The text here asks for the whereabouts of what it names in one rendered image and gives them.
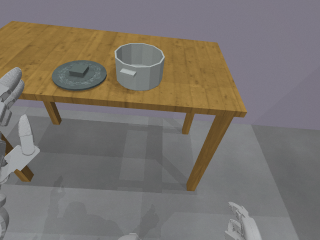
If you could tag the pot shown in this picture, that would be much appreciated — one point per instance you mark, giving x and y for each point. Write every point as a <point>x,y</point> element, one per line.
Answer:
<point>139,66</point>

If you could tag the table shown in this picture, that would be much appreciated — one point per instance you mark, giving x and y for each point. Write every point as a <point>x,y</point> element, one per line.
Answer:
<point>195,79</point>

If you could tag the knob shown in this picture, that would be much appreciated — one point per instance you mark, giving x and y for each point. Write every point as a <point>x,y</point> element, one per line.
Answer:
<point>79,70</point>

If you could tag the right robot hand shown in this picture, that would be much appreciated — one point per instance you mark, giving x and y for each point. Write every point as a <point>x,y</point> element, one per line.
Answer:
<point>247,229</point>

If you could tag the left robot hand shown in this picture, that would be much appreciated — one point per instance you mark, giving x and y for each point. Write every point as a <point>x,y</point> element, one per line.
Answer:
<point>11,87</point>

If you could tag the lid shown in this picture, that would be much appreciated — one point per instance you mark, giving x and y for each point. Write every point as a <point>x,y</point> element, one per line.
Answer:
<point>93,77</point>

